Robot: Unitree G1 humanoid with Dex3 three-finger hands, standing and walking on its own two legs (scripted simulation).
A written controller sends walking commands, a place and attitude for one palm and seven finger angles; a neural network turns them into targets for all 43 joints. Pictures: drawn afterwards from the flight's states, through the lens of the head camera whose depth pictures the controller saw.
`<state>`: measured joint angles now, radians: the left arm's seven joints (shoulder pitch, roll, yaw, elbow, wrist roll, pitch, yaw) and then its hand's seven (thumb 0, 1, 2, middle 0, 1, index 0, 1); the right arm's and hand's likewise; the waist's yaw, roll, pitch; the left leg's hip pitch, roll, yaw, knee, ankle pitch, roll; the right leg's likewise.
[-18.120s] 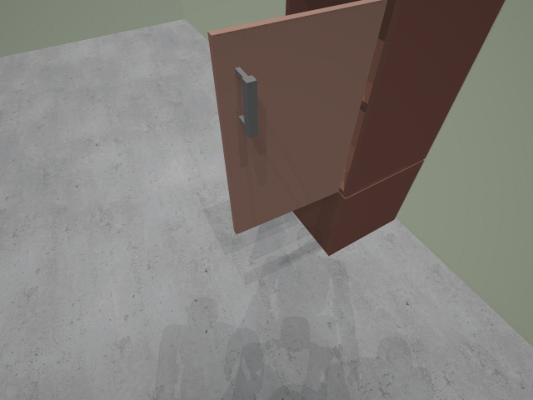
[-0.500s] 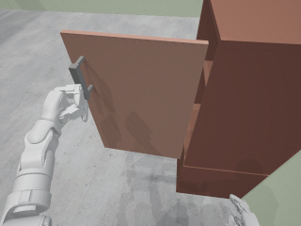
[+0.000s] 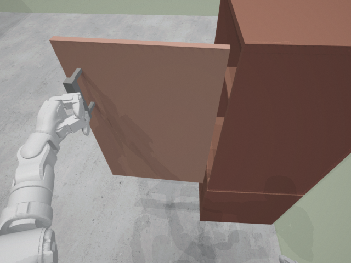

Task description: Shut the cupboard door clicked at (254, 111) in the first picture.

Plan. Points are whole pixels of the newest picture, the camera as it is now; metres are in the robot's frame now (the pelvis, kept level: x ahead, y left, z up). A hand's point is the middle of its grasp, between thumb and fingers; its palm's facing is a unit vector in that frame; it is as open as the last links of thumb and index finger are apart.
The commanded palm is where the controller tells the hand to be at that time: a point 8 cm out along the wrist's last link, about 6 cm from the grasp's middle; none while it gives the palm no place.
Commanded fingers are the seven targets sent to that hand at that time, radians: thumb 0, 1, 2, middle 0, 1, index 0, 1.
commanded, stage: bring the fist close to the handle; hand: left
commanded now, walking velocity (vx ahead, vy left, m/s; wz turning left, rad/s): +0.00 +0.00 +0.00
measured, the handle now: (82, 95) +0.48 +0.24 +0.13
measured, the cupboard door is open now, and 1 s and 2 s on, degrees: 87 72 61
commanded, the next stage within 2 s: push the door shut along its arc in 0.04 s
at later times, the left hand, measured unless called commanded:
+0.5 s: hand (86, 107) +0.43 +0.21 +0.14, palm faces -0.14 -0.99 -0.03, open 3.2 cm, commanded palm +0.42 +0.25 +0.13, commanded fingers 0.00 0.90 0.90 -1.30 -1.50 -1.30 -1.50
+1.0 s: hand (104, 90) +0.49 +0.18 +0.14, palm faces -0.26 -0.97 +0.00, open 3.1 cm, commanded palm +0.49 +0.23 +0.13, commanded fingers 0.00 0.90 0.90 -1.30 -1.50 -1.30 -1.50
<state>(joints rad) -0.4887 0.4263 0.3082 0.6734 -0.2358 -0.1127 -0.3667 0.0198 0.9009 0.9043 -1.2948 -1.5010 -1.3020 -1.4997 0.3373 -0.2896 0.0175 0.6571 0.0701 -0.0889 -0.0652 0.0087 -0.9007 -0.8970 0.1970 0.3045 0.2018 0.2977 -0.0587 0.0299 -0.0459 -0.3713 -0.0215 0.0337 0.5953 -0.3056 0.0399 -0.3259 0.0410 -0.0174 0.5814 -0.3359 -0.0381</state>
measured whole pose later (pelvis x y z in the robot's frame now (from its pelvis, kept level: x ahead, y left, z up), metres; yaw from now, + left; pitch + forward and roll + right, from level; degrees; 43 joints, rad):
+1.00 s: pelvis -0.01 +0.01 -0.02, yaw +0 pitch +13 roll -2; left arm -1.05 0.58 0.28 1.23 -0.16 -0.18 -0.51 0.02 0.90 0.90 -1.30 -1.50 -1.30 -1.50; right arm 0.40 -0.31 0.02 0.72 0.02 -0.08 -0.06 0.00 -0.90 -0.90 0.20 0.30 0.20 0.30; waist -0.17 0.02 -0.05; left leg -0.63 -0.03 0.02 0.74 -0.34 0.06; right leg -0.57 0.03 -0.03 0.70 -0.36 -0.02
